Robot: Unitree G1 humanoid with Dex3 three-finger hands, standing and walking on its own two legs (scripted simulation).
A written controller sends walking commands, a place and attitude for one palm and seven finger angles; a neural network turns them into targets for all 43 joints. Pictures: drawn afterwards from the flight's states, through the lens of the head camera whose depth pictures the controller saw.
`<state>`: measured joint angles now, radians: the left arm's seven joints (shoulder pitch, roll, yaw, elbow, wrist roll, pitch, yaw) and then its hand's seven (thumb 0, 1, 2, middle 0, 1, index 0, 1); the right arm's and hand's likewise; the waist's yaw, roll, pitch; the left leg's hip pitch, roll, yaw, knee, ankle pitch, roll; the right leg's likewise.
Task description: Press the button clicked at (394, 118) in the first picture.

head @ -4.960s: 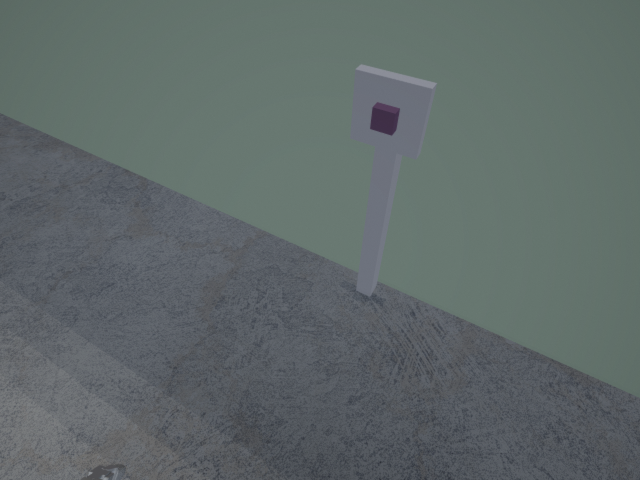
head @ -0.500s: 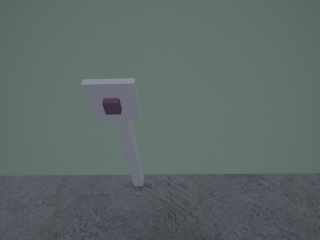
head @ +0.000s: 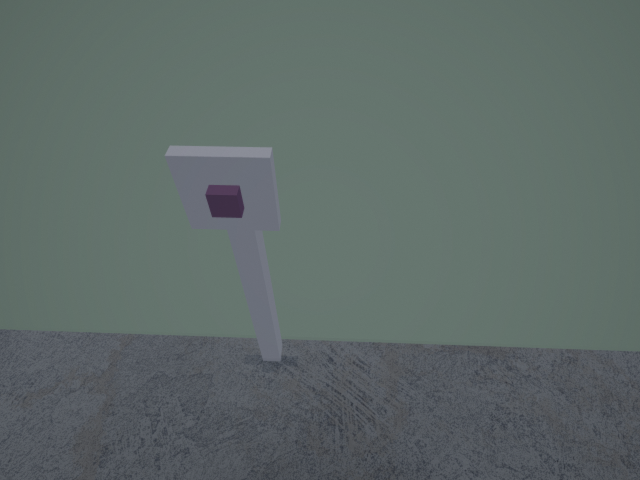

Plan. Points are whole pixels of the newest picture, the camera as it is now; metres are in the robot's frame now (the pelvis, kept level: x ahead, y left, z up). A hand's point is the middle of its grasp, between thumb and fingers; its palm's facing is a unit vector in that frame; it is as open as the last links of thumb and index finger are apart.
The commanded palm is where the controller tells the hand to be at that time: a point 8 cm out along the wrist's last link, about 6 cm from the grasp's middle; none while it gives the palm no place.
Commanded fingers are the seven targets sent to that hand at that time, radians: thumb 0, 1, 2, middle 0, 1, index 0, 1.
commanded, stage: look again from close up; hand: left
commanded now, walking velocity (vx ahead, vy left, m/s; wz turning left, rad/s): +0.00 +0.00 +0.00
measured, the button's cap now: (226, 200) +0.57 +0.22 +0.00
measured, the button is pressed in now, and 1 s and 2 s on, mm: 0 0 0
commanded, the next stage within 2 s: shuffle to correct the standing spot in 0.48 s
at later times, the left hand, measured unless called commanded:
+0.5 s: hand out of the picture +0.04 +0.19 -0.17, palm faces +0.03 -0.98 -0.22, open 7.3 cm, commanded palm none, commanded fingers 0.00 0.90 0.90 -0.20 -0.30 -0.20 -0.30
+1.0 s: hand out of the picture +0.04 +0.18 -0.19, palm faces +0.05 -0.98 -0.18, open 7.3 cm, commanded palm none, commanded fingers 0.00 0.90 0.90 -0.20 -0.30 -0.20 -0.30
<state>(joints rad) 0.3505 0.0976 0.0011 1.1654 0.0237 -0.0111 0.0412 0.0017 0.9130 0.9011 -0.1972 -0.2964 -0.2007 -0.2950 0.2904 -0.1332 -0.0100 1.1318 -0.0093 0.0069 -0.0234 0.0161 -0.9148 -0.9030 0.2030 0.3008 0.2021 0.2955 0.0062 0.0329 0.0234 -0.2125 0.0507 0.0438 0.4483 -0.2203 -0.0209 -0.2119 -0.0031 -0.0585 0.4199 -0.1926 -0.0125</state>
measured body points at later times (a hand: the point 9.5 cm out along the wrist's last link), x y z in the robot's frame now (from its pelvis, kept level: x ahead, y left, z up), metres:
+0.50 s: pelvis +0.02 +0.01 +0.00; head +0.02 +0.00 +0.45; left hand +0.04 +0.24 -0.16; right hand +0.01 -0.20 -0.17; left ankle +0.01 +0.13 -0.74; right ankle +0.02 -0.11 -0.74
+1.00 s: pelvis +0.08 +0.02 -0.01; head +0.09 +0.02 +0.44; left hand +0.04 +0.23 -0.18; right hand +0.07 -0.20 -0.17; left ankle +0.01 +0.13 -0.74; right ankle +0.02 -0.11 -0.74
